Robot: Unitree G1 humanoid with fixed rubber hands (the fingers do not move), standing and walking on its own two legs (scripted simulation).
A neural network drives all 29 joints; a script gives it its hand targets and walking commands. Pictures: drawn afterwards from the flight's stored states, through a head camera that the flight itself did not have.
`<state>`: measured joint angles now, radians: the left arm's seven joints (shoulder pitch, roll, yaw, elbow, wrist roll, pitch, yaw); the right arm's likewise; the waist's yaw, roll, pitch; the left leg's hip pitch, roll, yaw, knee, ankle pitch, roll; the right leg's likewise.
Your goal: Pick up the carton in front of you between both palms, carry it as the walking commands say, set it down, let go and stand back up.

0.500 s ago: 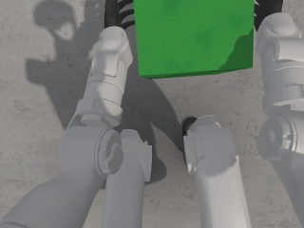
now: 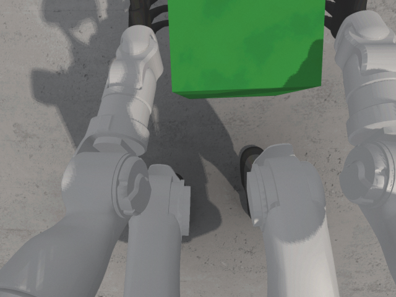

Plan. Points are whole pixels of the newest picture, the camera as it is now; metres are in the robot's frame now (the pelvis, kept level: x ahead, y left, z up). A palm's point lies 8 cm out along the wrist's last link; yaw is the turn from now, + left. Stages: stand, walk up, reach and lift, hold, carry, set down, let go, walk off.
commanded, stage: set down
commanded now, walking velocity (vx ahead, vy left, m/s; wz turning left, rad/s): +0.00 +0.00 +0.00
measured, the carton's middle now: (236, 39) +0.51 -0.12 -0.25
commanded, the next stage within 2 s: let go in 1.64 s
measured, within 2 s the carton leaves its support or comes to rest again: neither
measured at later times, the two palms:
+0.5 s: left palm (134, 36) +0.53 +0.05 -0.19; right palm (364, 30) +0.47 -0.32 -0.20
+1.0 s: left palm out of the picture +0.55 +0.04 -0.05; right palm out of the picture +0.49 -0.34 -0.06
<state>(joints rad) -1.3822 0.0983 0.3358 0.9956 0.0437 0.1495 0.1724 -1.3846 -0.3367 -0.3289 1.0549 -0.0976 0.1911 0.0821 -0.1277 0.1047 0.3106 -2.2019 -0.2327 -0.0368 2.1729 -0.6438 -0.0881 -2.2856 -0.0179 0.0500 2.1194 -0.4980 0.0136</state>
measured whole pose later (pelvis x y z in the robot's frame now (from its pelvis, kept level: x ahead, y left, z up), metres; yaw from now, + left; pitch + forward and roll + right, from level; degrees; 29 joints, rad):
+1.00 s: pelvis +0.00 -0.01 +0.06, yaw -2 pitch +40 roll +5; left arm -1.28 0.16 0.25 0.89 -0.05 0.18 0.19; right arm -1.30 -0.45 -0.23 1.02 0.09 0.14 0.04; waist -0.09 0.06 0.15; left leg -2.03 -0.11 0.01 1.95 -0.63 -0.06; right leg -2.16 0.02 0.06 1.92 -0.45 -0.01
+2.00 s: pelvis +0.07 -0.03 +0.32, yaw -6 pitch +35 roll +2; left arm -0.50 0.08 0.18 0.55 0.10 0.13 0.08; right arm -0.56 -0.29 -0.25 0.66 -0.06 0.10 0.11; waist -0.05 0.03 -0.03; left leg -1.14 -0.05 -0.08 0.90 -0.37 -0.05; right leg -1.24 0.05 0.04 0.89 -0.26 -0.03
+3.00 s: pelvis +0.14 +0.00 +0.39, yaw -8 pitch -2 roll -1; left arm 0.24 0.22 0.03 0.53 0.03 0.04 -0.02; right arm 0.23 -0.24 -0.03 0.47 -0.04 0.08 0.02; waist 0.00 0.02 0.04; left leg -0.10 -0.01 -0.03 0.49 -0.36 0.01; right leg -0.20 0.04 0.07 0.47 -0.25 0.01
